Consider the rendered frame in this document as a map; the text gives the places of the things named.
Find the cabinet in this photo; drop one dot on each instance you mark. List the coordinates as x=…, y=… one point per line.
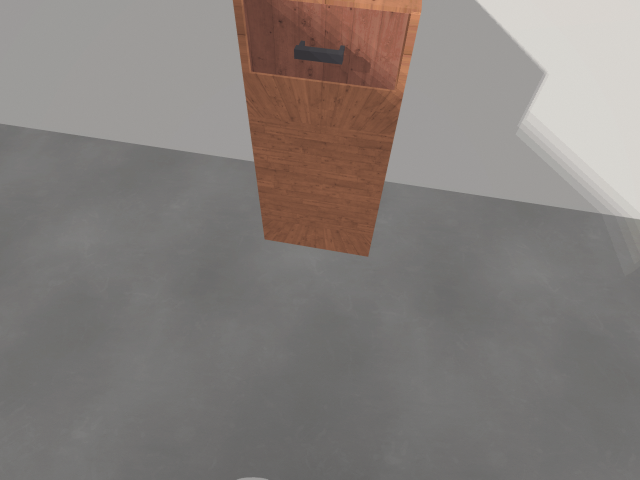
x=321, y=149

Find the handle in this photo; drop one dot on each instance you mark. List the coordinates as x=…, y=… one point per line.
x=303, y=52

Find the drawer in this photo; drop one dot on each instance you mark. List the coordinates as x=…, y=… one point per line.
x=373, y=41

